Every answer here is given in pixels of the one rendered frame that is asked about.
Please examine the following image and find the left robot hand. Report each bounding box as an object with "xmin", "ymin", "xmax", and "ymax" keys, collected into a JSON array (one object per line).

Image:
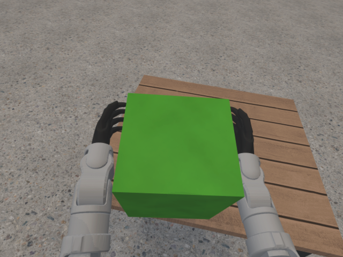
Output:
[{"xmin": 92, "ymin": 101, "xmax": 126, "ymax": 145}]

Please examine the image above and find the right robot forearm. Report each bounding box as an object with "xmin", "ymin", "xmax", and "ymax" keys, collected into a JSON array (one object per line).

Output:
[{"xmin": 237, "ymin": 153, "xmax": 300, "ymax": 257}]

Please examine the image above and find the right robot hand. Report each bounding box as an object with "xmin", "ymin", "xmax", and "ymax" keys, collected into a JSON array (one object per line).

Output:
[{"xmin": 230, "ymin": 107, "xmax": 254, "ymax": 154}]

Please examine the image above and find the left robot forearm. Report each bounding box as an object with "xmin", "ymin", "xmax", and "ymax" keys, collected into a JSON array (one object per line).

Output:
[{"xmin": 59, "ymin": 142, "xmax": 114, "ymax": 257}]

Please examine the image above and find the carton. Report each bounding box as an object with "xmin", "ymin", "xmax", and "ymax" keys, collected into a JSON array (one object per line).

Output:
[{"xmin": 112, "ymin": 93, "xmax": 244, "ymax": 219}]

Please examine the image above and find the table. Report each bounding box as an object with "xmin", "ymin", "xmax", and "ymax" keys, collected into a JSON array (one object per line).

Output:
[{"xmin": 109, "ymin": 75, "xmax": 343, "ymax": 257}]

